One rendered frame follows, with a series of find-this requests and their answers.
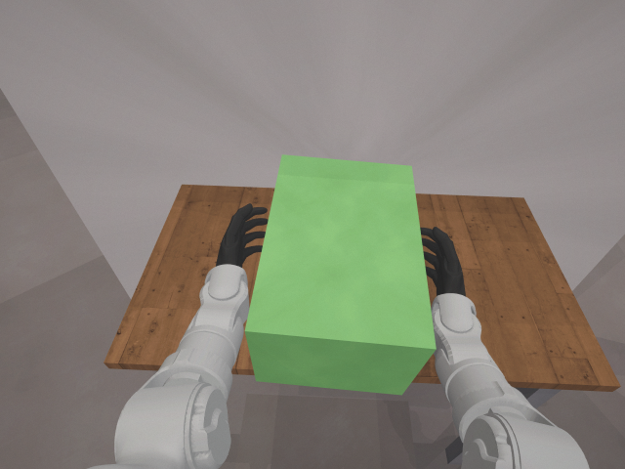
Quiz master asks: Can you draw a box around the carton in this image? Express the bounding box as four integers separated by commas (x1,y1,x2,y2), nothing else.
245,154,437,395

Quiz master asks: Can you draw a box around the right robot hand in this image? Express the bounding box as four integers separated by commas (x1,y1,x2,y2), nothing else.
420,227,466,296

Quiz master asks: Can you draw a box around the robot right upper arm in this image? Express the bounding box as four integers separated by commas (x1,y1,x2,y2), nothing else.
461,412,589,469

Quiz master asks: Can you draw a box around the left robot forearm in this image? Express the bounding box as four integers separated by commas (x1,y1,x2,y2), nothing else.
114,264,250,460

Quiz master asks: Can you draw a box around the robot left upper arm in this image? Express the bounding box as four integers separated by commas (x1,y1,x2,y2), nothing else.
87,382,231,469

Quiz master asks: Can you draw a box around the right robot forearm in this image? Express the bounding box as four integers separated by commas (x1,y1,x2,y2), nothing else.
431,293,590,469

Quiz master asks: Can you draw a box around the table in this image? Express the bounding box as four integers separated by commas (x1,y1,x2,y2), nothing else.
104,185,621,465

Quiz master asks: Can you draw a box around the left robot hand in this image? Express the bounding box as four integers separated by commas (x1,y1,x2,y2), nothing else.
216,203,268,268

